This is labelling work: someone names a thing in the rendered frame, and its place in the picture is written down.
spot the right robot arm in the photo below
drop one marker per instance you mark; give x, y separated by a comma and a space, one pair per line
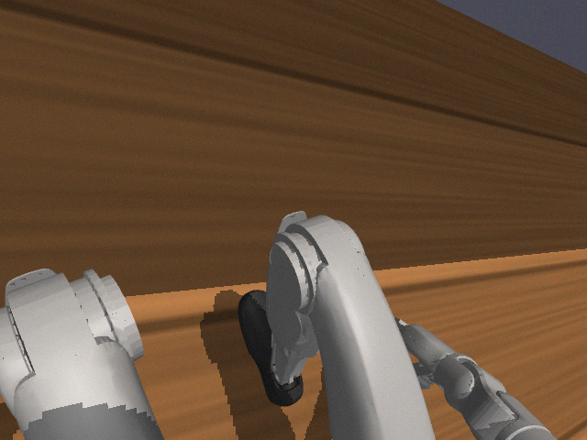
490, 412

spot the right robot foot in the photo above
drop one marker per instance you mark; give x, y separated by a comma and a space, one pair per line
257, 335

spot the right robot hand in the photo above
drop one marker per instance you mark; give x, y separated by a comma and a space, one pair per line
427, 348

